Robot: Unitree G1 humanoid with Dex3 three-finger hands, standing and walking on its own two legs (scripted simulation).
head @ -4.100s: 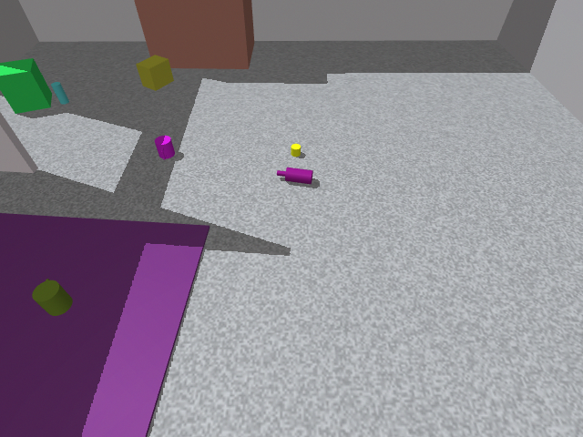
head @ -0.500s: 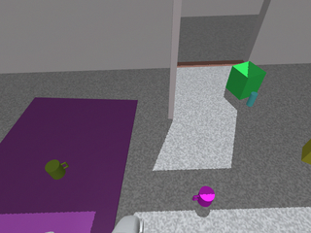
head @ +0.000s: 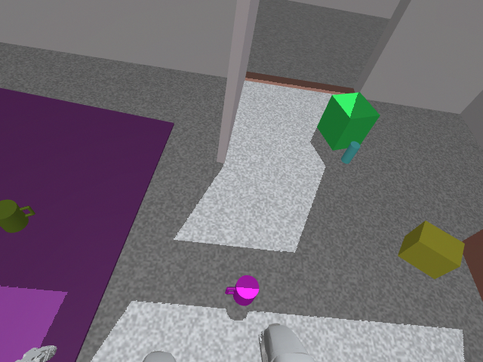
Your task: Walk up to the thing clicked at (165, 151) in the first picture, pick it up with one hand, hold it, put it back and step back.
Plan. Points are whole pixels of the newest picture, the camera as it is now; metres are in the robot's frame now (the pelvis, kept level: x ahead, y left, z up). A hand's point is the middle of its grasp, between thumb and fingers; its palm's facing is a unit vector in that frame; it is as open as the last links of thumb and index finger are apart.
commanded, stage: walk up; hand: left
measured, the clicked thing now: (241, 290) +0.44 -0.11 -0.69
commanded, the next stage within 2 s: none
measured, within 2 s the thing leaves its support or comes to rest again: neither
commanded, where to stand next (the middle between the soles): +0.09 -0.46 m, yaw +6 degrees
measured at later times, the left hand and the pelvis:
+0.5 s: hand out of the picture +0.09 +0.07 -0.15, palm faces -0.03 -0.94 -0.34, open 7.4 cm; pelvis -0.01 -0.20 +0.00, yaw +3 degrees
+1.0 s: hand out of the picture -0.01 -0.16 -0.14, palm faces +0.01 -0.94 -0.35, open 7.4 cm; pelvis -0.04 -0.44 +0.00, yaw +2 degrees
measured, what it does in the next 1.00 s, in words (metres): steps to the right: right foot, then left foot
